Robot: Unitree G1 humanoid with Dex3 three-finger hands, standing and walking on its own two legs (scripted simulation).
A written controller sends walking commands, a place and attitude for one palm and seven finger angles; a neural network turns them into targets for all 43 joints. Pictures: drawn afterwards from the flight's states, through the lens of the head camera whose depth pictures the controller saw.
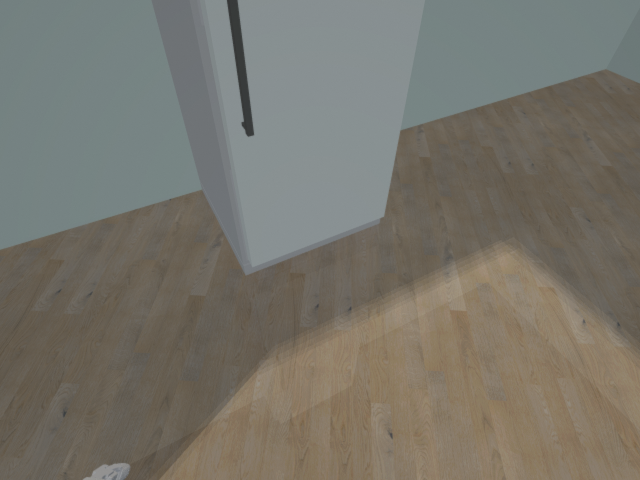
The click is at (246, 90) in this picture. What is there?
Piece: fridge door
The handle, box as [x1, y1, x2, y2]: [227, 0, 253, 136]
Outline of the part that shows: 227,0 244,121 241,122 248,136 253,134 237,0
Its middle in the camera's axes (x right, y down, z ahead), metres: -0.20 -0.41 +0.91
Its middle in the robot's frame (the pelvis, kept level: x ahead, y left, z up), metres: +0.96 +0.25 +0.08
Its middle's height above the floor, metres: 0.85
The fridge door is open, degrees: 0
